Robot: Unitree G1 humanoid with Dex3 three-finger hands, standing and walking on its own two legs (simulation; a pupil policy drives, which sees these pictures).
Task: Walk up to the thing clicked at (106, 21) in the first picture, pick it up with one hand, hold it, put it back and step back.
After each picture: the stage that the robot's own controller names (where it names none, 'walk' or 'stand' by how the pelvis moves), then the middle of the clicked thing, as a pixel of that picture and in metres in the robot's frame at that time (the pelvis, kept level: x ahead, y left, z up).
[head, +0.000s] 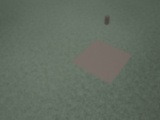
stand; (106, 20) +1.98 -0.34 -0.72
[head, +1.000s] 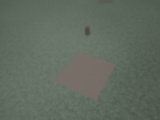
walk; (87, 30) +1.85 +0.08 -0.69
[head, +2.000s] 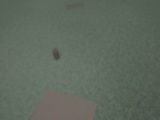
walk; (56, 54) +1.21 +0.39 -0.72
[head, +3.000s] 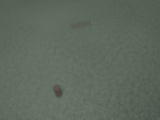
walk; (57, 91) +0.80 +0.33 -0.72
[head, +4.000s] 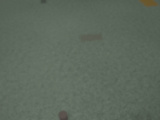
walk; (63, 117) +0.56 +0.20 -0.71
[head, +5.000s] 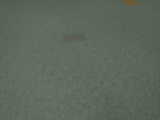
stand; out of the picture +0.44 +0.23 -0.71
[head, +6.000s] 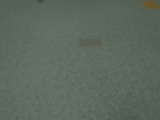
stand; out of the picture +0.41 +0.19 -0.72
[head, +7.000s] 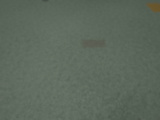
stand; out of the picture +0.39 +0.17 -0.72
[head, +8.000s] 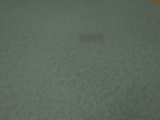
stand; out of the picture +0.40 +0.19 -0.72
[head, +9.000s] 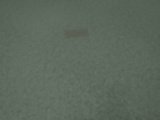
stand; out of the picture +0.42 +0.22 -0.71
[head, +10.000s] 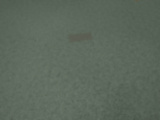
stand; out of the picture +0.40 +0.22 -0.72
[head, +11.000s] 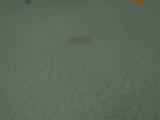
stand; out of the picture +0.43 +0.22 -0.73
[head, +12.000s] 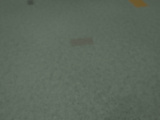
stand; out of the picture +0.43 +0.22 -0.73
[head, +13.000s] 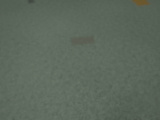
stand; out of the picture +0.42 +0.21 -0.73
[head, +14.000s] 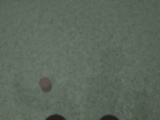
go down; (45, 85) +0.48 +0.21 -0.53
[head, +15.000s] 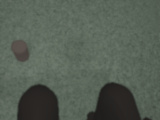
go down; (21, 51) +0.51 +0.26 -0.31
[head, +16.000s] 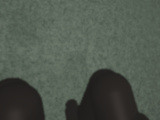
close in; out of the picture +0.49 +0.30 -0.24
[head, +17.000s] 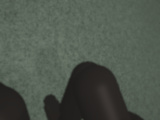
close; out of the picture +0.48 +0.32 -0.23
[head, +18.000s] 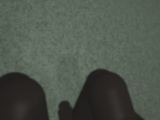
lift; out of the picture +0.42 +0.28 -0.25
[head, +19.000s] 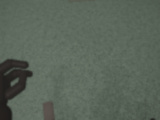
close; (48, 111) +0.39 +0.21 -0.58
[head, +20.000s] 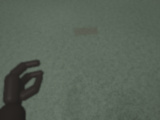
close; out of the picture +0.36 +0.22 -0.70
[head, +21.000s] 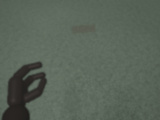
stand; out of the picture +0.37 +0.23 -0.70
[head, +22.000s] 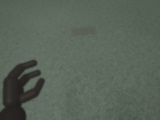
stand; out of the picture +0.35 +0.24 -0.69
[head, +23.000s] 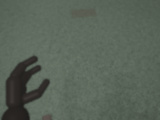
stand; out of the picture +0.37 +0.24 -0.65
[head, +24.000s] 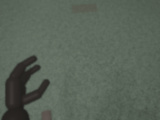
stand; out of the picture +0.37 +0.24 -0.63
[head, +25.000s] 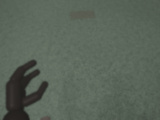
stand; out of the picture +0.36 +0.24 -0.65
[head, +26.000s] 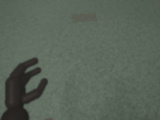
close; out of the picture +0.36 +0.24 -0.65
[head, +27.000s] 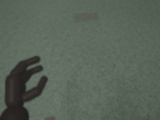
close; out of the picture +0.37 +0.23 -0.65
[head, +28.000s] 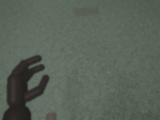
close; out of the picture +0.37 +0.23 -0.64
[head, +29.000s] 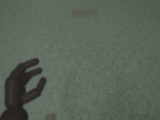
close; out of the picture +0.37 +0.22 -0.64
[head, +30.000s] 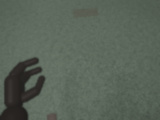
close; out of the picture +0.37 +0.21 -0.64
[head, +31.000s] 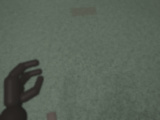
close; out of the picture +0.38 +0.21 -0.64
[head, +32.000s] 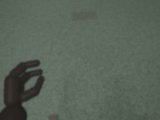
close; out of the picture +0.38 +0.19 -0.65
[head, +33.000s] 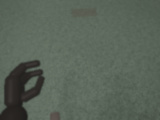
close; out of the picture +0.38 +0.18 -0.65
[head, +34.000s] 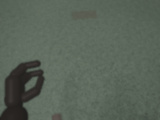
close; out of the picture +0.38 +0.17 -0.65
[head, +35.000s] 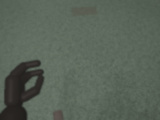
close; out of the picture +0.39 +0.16 -0.64
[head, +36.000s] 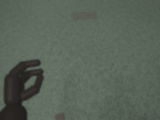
close; out of the picture +0.39 +0.15 -0.66
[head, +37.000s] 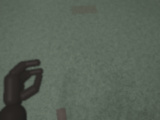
close; (61, 117) +0.39 +0.13 -0.64
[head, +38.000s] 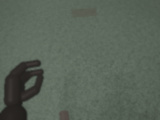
close; out of the picture +0.39 +0.12 -0.65
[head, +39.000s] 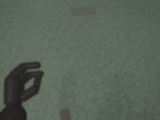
close; (65, 118) +0.40 +0.11 -0.64
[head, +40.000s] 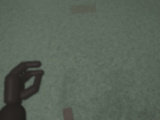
close; (68, 117) +0.39 +0.09 -0.64
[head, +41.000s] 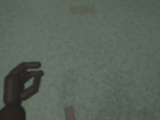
close; (70, 115) +0.41 +0.08 -0.64
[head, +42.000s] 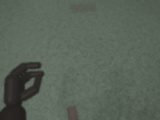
close; (72, 115) +0.40 +0.06 -0.64
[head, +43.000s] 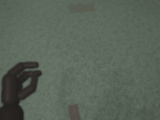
close; (74, 113) +0.42 +0.04 -0.64
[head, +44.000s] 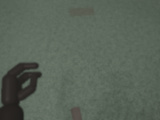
close; (76, 116) +0.41 +0.02 -0.65
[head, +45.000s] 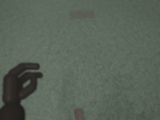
close; (79, 117) +0.42 +0.01 -0.66
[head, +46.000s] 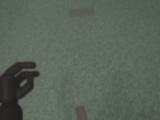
close; (81, 115) +0.42 -0.01 -0.66
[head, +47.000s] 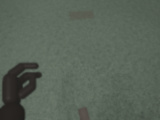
close; (84, 116) +0.43 -0.03 -0.67
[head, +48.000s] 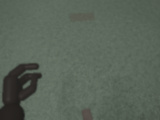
close; (87, 117) +0.43 -0.05 -0.67
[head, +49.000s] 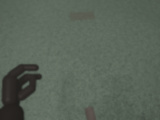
close; (90, 116) +0.43 -0.08 -0.67
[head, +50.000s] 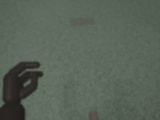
close; out of the picture +0.43 -0.10 -0.68
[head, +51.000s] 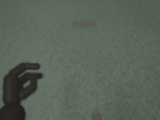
close; out of the picture +0.43 -0.11 -0.68
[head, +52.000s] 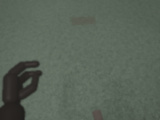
close; (98, 119) +0.44 -0.13 -0.67
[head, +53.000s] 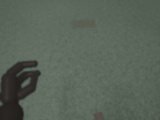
close; out of the picture +0.44 -0.14 -0.67
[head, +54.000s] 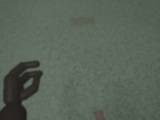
close; (100, 118) +0.44 -0.13 -0.67
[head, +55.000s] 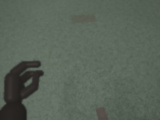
close; (102, 116) +0.45 -0.15 -0.66
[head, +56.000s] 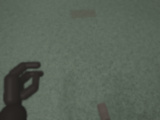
close; (103, 112) +0.45 -0.16 -0.65
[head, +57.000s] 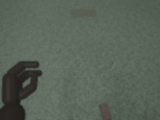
close; (105, 112) +0.45 -0.17 -0.66
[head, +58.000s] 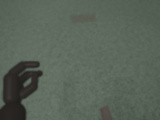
close; (106, 115) +0.45 -0.18 -0.67
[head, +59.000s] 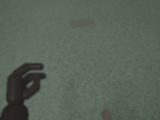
close; (107, 118) +0.45 -0.19 -0.68
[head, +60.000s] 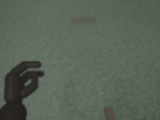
close; (110, 115) +0.46 -0.21 -0.68
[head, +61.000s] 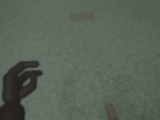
close; (111, 112) +0.46 -0.22 -0.67
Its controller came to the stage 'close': yes
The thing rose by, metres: 0.01
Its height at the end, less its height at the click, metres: -0.02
